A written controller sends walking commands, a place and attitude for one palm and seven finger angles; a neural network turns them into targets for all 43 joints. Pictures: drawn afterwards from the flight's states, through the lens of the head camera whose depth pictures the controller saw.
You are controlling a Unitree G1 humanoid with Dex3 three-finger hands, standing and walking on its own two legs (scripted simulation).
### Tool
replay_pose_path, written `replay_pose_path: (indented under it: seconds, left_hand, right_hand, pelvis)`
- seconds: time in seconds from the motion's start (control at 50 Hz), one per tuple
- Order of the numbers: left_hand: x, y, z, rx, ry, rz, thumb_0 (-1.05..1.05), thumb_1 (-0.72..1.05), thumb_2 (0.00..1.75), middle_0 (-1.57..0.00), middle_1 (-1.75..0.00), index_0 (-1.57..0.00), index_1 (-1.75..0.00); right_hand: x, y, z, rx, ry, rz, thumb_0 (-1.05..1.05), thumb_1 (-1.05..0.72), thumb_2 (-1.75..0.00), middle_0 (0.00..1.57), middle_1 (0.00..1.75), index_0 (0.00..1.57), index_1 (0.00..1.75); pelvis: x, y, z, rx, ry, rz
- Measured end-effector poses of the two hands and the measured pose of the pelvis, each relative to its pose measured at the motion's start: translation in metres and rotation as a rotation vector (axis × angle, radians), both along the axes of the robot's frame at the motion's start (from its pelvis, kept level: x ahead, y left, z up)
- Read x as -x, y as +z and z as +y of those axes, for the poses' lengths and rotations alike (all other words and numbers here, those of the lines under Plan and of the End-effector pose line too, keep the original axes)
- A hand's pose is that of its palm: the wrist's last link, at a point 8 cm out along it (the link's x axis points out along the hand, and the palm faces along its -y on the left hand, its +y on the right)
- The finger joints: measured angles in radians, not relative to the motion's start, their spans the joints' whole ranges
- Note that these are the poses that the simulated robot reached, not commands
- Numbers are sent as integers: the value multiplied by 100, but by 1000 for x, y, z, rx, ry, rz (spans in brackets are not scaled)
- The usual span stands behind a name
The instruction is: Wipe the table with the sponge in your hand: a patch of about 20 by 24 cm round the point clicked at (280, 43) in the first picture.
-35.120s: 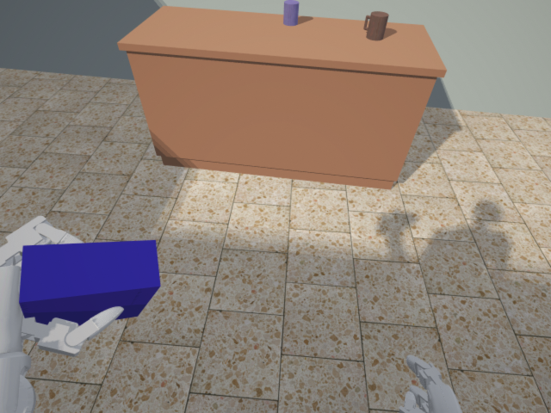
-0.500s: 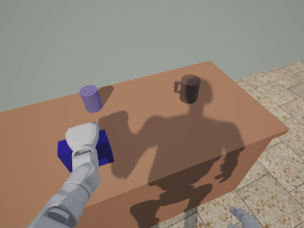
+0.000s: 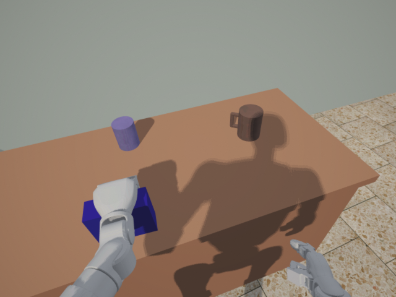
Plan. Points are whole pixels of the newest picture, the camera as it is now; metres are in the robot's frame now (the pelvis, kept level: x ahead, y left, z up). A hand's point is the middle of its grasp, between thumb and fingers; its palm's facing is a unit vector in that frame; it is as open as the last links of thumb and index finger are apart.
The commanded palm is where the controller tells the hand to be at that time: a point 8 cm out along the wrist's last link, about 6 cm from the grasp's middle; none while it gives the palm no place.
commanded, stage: wipe back along the middle lane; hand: left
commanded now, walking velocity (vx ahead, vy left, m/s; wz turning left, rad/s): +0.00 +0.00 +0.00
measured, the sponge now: (125, 220) +0.29 +0.22 -0.03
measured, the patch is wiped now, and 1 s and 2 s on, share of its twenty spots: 0.55 0.60 0.80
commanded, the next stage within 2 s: slide across to the third lane in 0.30 s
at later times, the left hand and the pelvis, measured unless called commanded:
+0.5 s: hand (125, 215) +0.28 +0.21 +0.01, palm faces -0.04 -0.05 -1.00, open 9.4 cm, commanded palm +0.24 +0.18 +0.05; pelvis -0.01 -0.01 +0.00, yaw -1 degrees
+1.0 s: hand (148, 205) +0.31 +0.17 +0.02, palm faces -0.05 -0.05 -1.00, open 9.4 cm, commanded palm +0.28 +0.13 +0.06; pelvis -0.02 -0.01 +0.00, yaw +1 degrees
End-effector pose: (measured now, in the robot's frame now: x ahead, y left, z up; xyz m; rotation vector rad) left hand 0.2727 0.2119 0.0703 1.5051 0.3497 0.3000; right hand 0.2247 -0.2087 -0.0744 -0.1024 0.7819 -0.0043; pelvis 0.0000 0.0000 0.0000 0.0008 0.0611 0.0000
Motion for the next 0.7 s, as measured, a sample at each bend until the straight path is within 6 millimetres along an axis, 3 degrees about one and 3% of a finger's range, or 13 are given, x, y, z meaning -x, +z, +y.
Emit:
replay_pose_path:
  seconds: [0.32, 0.54, 0.7]
  left_hand:
    - [15, -1, -8, 7, 0, -4, 3, -44, 112, -74, -147, -76, -147]
    - [13, -1, -9, 4, 2, 17, 2, -45, 112, -75, -146, -77, -147]
    - [7, 1, -13, 5, -23, 37, 1, -46, 112, -76, -145, -78, -145]
  right_hand:
    - [21, -7, -16, 5, -31, 18, 1, -90, -90, 20, 29, 20, 30]
    - [36, -13, -28, 22, -62, 33, 1, -91, -90, 20, 29, 20, 30]
    - [34, -15, -22, 11, -48, 25, 1, -91, -90, 20, 29, 20, 30]
  pelvis:
    - [8, -1, -8, -7, -13, -13]
    - [14, -1, -11, -8, -10, -15]
    - [15, 0, -10, -6, 4, -20]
